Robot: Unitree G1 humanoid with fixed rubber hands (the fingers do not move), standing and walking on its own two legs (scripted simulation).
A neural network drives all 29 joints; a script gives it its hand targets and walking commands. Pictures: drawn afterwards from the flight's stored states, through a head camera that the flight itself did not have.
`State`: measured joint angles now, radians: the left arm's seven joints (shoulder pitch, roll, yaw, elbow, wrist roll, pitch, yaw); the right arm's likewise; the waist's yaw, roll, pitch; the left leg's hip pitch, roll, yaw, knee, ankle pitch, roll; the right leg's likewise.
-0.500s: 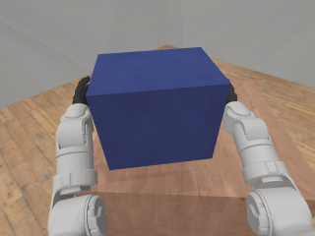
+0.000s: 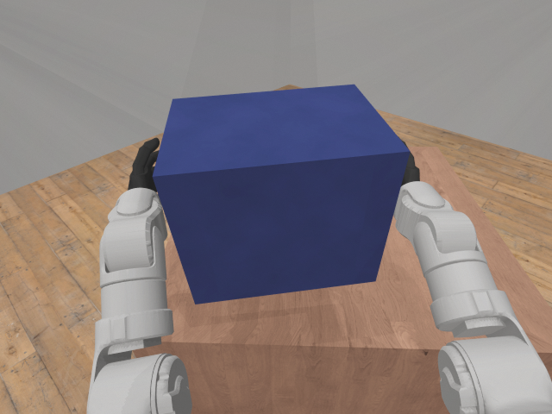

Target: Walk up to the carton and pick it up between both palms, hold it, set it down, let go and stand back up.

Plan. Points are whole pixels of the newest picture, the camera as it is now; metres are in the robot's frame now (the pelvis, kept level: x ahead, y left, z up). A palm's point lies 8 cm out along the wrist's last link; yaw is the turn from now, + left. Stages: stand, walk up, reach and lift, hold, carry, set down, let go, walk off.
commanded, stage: hold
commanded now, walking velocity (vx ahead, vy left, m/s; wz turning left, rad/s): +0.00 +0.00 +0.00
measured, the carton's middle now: (276, 192) +0.38 +0.00 +0.19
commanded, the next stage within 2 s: none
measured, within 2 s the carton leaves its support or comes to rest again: neither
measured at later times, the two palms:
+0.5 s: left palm (145, 188) +0.38 +0.17 +0.22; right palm (399, 182) +0.37 -0.18 +0.20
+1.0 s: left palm (141, 195) +0.37 +0.18 +0.21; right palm (396, 188) +0.37 -0.17 +0.20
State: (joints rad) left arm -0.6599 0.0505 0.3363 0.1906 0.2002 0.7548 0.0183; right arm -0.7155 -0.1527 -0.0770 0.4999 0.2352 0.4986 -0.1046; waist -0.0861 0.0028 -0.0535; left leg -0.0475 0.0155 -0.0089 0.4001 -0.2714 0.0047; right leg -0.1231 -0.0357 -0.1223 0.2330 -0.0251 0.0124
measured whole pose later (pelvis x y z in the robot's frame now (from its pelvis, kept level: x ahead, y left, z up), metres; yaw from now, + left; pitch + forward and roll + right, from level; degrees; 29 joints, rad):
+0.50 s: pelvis +0.00 +0.00 +0.00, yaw +0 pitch -4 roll -1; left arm -0.71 0.08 0.35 0.26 0.20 0.73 0.01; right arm -0.76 -0.15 -0.08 0.54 0.21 0.49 -0.11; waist -0.08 0.01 -0.05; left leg -0.06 0.01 -0.02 0.39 -0.26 0.00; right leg -0.14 -0.04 -0.13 0.23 -0.02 0.01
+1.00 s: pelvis +0.00 +0.00 +0.00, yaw +0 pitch -5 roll -1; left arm -0.70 0.06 0.36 0.24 0.22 0.75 0.00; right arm -0.76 -0.14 -0.09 0.58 0.21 0.48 -0.09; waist -0.08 0.00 -0.04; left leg -0.06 0.01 -0.01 0.40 -0.26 0.01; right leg -0.13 -0.04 -0.12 0.24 -0.02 0.01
